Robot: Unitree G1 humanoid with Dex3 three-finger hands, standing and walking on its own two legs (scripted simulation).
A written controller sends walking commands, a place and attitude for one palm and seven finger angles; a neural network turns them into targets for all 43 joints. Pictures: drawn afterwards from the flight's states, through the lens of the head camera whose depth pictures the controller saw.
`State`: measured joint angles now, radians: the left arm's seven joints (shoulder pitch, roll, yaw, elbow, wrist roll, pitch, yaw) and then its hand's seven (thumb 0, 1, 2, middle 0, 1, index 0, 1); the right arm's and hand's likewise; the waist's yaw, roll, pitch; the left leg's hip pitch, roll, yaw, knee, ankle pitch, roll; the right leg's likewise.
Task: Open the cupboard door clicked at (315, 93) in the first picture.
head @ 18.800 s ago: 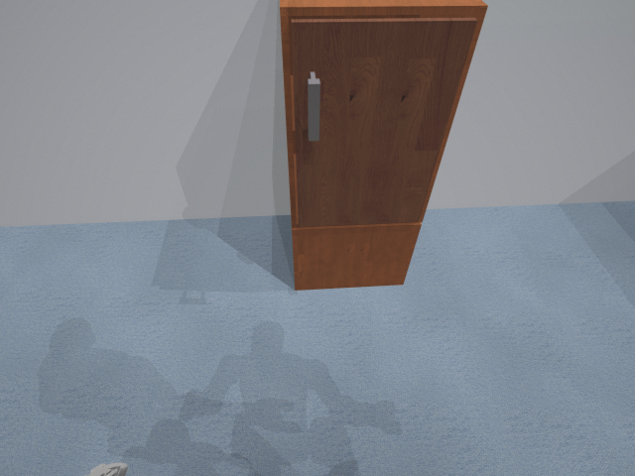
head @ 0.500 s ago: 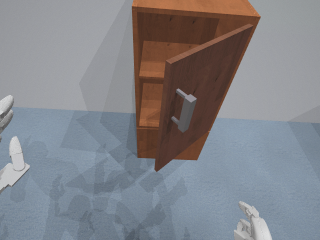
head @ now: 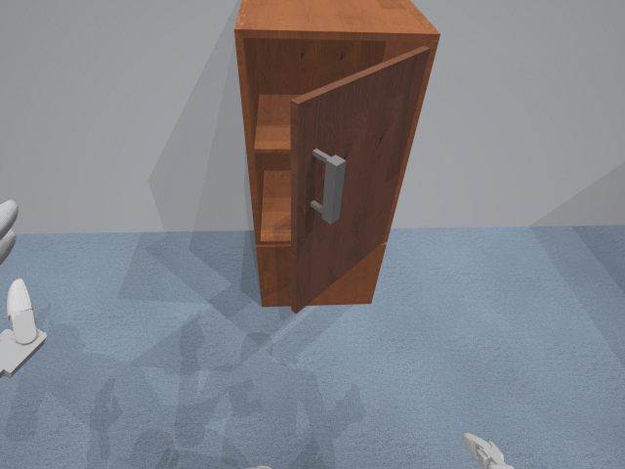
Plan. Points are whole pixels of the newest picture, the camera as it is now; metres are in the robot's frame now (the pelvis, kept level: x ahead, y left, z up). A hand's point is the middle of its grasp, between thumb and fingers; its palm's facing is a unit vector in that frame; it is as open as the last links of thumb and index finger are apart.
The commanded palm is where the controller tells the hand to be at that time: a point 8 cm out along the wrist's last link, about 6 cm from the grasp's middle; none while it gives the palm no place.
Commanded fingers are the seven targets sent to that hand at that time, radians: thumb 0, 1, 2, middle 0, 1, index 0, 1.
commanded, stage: stop stepping back and stand still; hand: left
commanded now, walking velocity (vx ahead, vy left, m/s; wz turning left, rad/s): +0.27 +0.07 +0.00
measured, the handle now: (324, 186) +0.60 +0.04 +0.04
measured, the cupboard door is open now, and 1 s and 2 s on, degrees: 42 42 42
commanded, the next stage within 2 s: let the arm hang, fingers relaxed in 0.44 s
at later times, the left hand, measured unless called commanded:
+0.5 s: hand (48, 345) +0.18 +0.26 +0.17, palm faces +0.46 -0.75 -0.49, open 7.4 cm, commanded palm +0.13 +0.29 +0.18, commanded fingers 0.00 0.90 0.90 -0.20 -0.30 -0.20 -0.30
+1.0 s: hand out of the picture -0.06 +0.20 -0.17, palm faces +0.08 -0.98 -0.19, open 7.1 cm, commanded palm none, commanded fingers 0.00 0.90 0.90 -0.20 -0.30 -0.20 -0.30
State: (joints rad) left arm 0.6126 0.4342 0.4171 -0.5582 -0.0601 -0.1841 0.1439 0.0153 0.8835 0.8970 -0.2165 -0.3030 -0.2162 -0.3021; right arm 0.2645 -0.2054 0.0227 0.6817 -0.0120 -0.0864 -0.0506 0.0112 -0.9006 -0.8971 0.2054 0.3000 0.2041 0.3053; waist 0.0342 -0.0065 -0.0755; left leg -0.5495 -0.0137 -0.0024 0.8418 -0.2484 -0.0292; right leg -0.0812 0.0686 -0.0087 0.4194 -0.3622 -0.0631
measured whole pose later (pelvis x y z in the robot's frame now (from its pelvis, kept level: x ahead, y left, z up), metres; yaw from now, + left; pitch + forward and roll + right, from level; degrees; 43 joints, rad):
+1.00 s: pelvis -0.04 +0.01 +0.01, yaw +3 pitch -2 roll -1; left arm 0.29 0.20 0.01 1.09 0.01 0.02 0.01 -0.01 0.97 0.90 -0.21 -0.30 -0.21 -0.30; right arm 0.23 -0.18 0.02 1.07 -0.02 0.03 -0.03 0.01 -0.91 -0.90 0.20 0.30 0.20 0.30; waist 0.02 -0.01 0.07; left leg -0.23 -0.02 -0.03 0.45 -0.19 0.02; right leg -0.14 0.02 -0.09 0.40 -0.24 -0.04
